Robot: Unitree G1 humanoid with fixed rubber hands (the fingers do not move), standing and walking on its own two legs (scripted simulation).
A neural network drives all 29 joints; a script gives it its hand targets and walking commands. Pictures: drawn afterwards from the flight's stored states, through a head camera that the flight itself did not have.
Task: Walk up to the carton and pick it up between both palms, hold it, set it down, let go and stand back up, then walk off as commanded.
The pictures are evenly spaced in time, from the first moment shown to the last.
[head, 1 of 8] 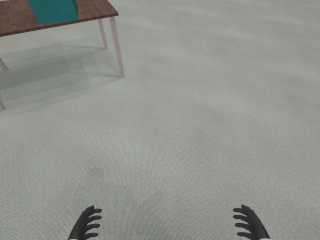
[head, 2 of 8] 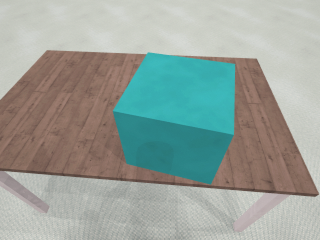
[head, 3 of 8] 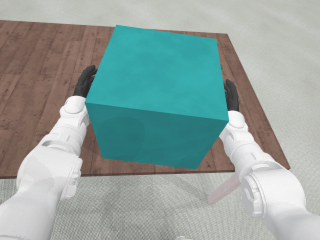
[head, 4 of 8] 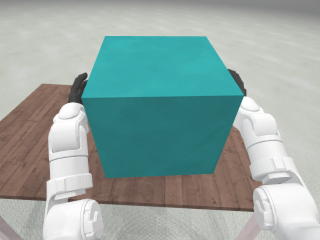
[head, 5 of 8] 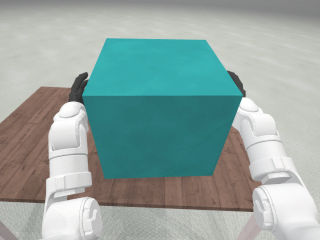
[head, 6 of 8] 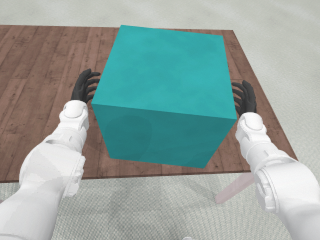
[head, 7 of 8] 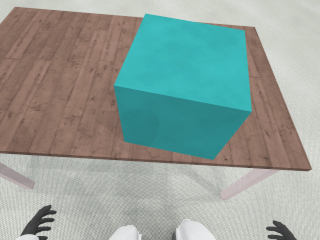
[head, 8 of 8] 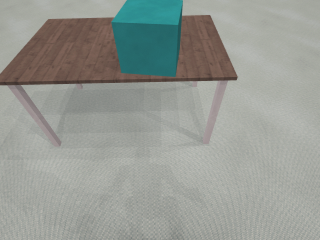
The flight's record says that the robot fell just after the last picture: no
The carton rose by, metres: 0.21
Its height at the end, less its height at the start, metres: +0.00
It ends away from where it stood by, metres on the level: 0.01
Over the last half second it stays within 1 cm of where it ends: yes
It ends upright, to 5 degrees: yes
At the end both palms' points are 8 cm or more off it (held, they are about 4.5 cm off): yes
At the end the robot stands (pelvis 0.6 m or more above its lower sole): yes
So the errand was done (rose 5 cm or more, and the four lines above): yes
